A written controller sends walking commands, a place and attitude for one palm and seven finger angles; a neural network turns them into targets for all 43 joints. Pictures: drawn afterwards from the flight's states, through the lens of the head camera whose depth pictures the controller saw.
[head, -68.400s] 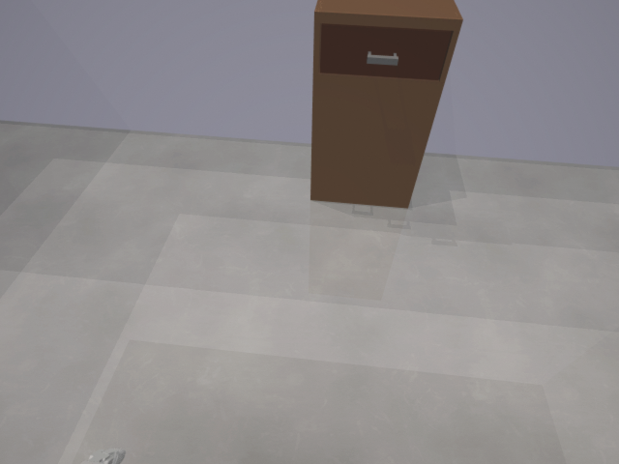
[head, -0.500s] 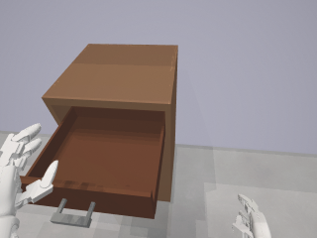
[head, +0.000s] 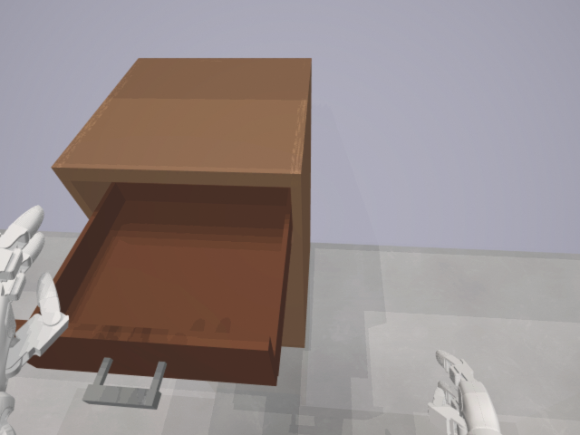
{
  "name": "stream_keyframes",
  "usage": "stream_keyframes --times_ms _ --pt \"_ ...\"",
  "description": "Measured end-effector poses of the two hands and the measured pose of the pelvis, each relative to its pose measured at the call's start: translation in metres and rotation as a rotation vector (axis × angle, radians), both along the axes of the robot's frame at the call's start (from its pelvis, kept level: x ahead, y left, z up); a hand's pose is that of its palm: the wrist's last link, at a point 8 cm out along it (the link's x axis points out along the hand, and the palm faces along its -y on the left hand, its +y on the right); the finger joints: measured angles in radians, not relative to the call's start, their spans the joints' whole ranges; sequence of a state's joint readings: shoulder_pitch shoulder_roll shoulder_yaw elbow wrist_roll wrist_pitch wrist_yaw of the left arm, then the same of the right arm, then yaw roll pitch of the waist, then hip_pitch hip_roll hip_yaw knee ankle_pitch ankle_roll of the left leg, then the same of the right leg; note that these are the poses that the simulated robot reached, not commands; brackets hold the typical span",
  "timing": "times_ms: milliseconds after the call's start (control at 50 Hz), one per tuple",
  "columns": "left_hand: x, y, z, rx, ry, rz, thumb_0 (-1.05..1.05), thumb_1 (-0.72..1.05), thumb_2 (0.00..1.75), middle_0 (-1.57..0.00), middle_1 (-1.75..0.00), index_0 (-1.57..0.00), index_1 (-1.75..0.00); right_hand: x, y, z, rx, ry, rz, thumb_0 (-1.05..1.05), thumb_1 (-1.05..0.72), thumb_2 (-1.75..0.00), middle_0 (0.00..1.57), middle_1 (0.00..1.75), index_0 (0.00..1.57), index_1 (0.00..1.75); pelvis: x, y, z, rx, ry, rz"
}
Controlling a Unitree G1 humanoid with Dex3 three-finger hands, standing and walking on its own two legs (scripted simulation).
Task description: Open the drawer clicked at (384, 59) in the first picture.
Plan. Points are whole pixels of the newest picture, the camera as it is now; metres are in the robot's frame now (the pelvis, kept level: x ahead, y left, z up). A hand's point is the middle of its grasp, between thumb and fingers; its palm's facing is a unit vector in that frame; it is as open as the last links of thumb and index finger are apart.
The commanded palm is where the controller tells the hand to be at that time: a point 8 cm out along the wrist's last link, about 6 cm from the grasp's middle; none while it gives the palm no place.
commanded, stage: step back with the hand held close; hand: left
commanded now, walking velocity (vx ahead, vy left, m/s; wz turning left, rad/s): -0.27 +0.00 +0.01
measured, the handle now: (128, 381) +0.20 +0.27 -0.06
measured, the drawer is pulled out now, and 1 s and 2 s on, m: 0.30 0.30 0.30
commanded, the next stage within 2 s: stop stepping back and stand still in 1.08 s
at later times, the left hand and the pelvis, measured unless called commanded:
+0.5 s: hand (18, 393) +0.13 +0.25 +0.15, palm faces +0.36 -0.79 -0.49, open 7.4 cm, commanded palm +0.07 +0.30 +0.17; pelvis -0.06 +0.02 -0.01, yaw +0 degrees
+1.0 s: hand out of the picture +0.06 +0.22 +0.15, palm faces +0.28 -0.84 -0.47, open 7.4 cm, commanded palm -0.01 +0.28 +0.17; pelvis -0.14 +0.00 -0.01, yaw -1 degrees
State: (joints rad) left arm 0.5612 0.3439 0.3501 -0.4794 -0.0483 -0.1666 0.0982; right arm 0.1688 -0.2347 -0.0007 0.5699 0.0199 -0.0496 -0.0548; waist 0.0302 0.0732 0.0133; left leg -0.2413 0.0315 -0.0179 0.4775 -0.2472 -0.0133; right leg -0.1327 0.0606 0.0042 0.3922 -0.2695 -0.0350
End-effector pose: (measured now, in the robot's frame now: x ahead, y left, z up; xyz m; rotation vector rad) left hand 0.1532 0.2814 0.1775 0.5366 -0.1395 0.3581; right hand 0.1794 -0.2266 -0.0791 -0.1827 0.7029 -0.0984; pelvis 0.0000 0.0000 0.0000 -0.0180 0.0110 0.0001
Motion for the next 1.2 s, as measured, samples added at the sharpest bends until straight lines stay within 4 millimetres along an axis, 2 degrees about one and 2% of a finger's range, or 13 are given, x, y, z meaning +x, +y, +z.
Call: stream_keyframes --times_ms 120,240,360,480,620,740,860,940,1020,1120,1200 --pt "0.005 0.001 -0.01 0.01 0.073 -0.082 0.02 0.89 0.9 -0.21 -0.3 -0.21 -0.3 -0.018 -0.005 0.003 -0.027 0.043 -0.07 0.01 -0.9 -0.9 0.2 0.3 0.2 0.3 -0.008 0.012 0.0 0.006 0.027 -0.019" --pt "-0.006 0.009 -0.008 0.042 0.076 -0.126 0.02 0.89 0.9 -0.21 -0.3 -0.21 -0.3 -0.036 0.002 0.006 -0.05 0.057 -0.093 0.01 -0.9 -0.9 0.2 0.3 0.2 0.3 -0.022 0.02 -0.002 0.009 0.038 -0.017" --pt "-0.031 0.014 -0.001 0.066 0.02 -0.102 0.02 0.89 0.9 -0.21 -0.3 -0.21 -0.3 -0.049 0.016 0.004 -0.04 0.024 -0.058 0.01 -0.9 -0.9 0.2 0.3 0.2 0.3 -0.039 0.022 -0.008 0.016 0.035 -0.011" --pt "-0.061 0.009 -0.003 0.042 -0.023 -0.038 0.02 0.89 0.9 -0.21 -0.3 -0.21 -0.3 -0.064 0.025 -0.006 -0.018 -0.005 -0.008 0.01 -0.9 -0.9 0.2 0.3 0.2 0.3 -0.059 0.017 -0.014 0.0 0.026 0.004" --pt "-0.082 0.008 -0.005 -0.005 -0.086 -0.03 0.02 0.89 0.9 -0.21 -0.3 -0.21 -0.3 -0.095 0.017 -0.013 -0.042 0.047 -0.009 0.01 -0.9 -0.9 0.21 0.3 0.21 0.3 -0.075 0.018 -0.015 -0.007 0.014 0.019" --pt "-0.089 0.016 -0.004 0.035 -0.08 -0.042 0.02 0.89 0.9 -0.21 -0.3 -0.21 -0.3 -0.116 0.012 -0.004 -0.057 0.026 -0.039 0.01 -0.9 -0.9 0.2 0.3 0.21 0.3 -0.094 0.015 -0.014 -0.001 0.016 -0.003" --pt "-0.103 -0.009 -0.006 0.031 -0.077 -0.111 0.02 0.89 0.9 -0.21 -0.3 -0.21 -0.3 -0.133 0.003 -0.007 -0.039 -0.002 -0.018 0.01 -0.9 -0.9 0.2 0.3 0.2 0.3 -0.121 0.002 -0.017 -0.025 0.026 -0.023" --pt "-0.118 -0.023 -0.006 0.013 -0.068 -0.159 0.02 0.89 0.9 -0.21 -0.3 -0.21 -0.3 -0.152 -0.008 -0.007 -0.031 0.028 -0.049 0.01 -0.9 -0.9 0.21 0.3 0.21 0.3 -0.135 -0.002 -0.015 -0.006 0.029 -0.021" --pt "-0.134 -0.015 -0.007 0.014 -0.045 -0.131 0.02 0.89 0.9 -0.21 -0.3 -0.21 -0.3 -0.172 -0.014 -0.001 -0.064 0.072 -0.086 0.01 -0.9 -0.9 0.2 0.3 0.2 0.3 -0.146 0.0 -0.008 0.021 0.036 -0.017" --pt "-0.155 0.001 -0.013 0.029 -0.046 -0.108 0.02 0.89 0.9 -0.21 -0.3 -0.21 -0.3 -0.192 -0.011 -0.002 -0.094 0.076 -0.083 0.01 -0.9 -0.9 0.2 0.3 0.2 0.3 -0.171 0.005 -0.013 0.017 0.032 0.002" --pt "-0.178 -0.003 -0.009 0.01 -0.045 -0.097 0.02 0.89 0.9 -0.21 -0.3 -0.21 -0.3 -0.209 -0.001 0.001 -0.066 0.042 -0.044 0.01 -0.9 -0.9 0.2 0.3 0.2 0.3 -0.193 0.001 -0.01 0.01 0.032 -0.017"
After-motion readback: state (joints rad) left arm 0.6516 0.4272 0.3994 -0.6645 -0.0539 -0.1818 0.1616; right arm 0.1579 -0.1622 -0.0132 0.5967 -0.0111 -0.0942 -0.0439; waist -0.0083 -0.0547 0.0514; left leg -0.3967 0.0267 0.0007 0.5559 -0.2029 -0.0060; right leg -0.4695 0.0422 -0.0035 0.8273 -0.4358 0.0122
